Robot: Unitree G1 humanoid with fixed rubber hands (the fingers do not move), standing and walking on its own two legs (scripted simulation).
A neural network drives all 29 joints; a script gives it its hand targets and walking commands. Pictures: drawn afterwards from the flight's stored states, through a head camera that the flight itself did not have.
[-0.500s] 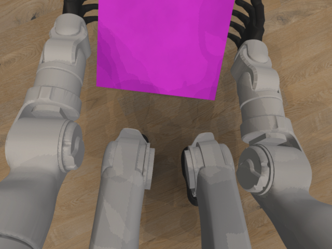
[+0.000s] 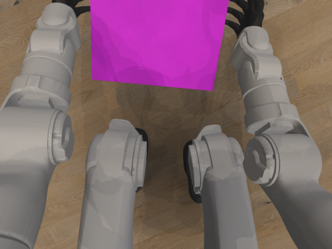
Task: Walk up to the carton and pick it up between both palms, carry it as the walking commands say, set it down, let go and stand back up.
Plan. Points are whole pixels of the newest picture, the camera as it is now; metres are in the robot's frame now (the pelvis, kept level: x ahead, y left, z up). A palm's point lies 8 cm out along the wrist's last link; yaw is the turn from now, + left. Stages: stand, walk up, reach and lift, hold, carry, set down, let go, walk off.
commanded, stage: set down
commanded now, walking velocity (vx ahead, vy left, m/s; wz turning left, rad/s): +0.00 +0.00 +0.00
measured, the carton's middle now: (158, 21) +0.54 +0.06 -0.25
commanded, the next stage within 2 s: none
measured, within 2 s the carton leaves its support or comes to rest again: rests again in 0.86 s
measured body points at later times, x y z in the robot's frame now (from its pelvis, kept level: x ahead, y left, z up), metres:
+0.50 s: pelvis +0.00 +0.01 -0.01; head +0.35 +0.04 +0.26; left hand +0.54 +0.23 -0.17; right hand +0.54 -0.12 -0.17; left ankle +0.12 +0.10 -0.33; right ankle +0.10 -0.10 -0.33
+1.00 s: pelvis +0.00 +0.01 -0.01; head +0.36 +0.04 +0.25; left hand +0.55 +0.23 -0.19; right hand +0.55 -0.12 -0.18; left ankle +0.12 +0.10 -0.33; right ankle +0.10 -0.10 -0.33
